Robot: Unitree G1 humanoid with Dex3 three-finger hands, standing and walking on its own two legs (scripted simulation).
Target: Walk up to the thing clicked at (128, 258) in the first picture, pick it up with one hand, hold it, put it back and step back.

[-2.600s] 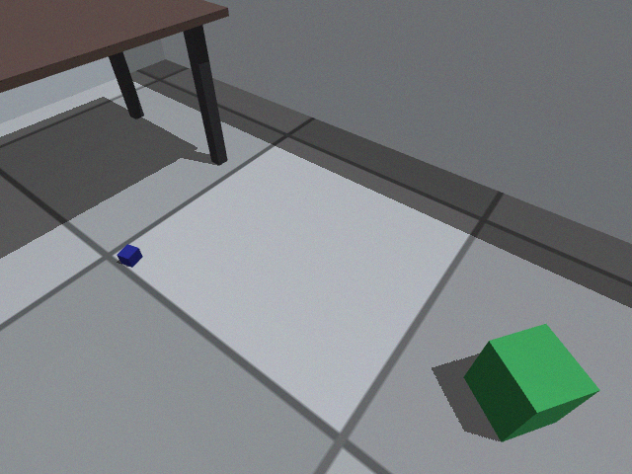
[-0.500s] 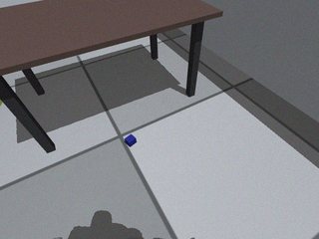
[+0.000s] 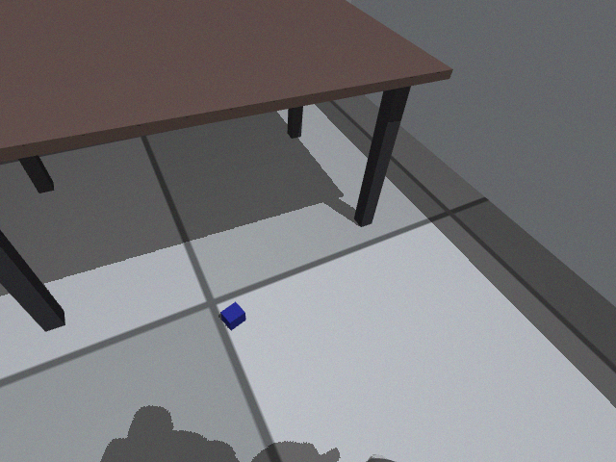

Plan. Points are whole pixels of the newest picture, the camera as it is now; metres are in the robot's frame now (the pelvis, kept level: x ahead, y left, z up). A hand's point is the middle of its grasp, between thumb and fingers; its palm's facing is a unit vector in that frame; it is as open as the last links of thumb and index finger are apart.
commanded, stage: walk up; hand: left
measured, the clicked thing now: (233, 316) +0.74 +0.25 -0.74
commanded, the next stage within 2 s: none
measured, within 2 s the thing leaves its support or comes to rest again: neither
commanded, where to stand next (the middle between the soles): +0.37 -0.04 m, yaw +0 degrees
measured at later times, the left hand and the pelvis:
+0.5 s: hand (162, 418) +0.22 +0.22 -0.13, palm faces -0.02 -0.93 -0.38, open 7.4 cm; pelvis +0.17 -0.06 +0.00, yaw +1 degrees
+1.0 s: hand (186, 354) +0.34 +0.22 -0.16, palm faces -0.05 -0.92 -0.40, open 7.4 cm; pelvis +0.28 -0.06 -0.02, yaw -1 degrees
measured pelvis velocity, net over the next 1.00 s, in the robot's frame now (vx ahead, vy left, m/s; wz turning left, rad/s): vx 0.28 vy -0.06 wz -0.02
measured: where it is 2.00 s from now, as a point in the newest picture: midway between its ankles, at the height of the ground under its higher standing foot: (315, 454)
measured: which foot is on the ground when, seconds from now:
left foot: down 0.00-0.20, up 0.22-0.58, down 0.60-1.00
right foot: up 0.00-0.16, down 0.18-0.62, up 0.64-0.92, down 0.94-1.00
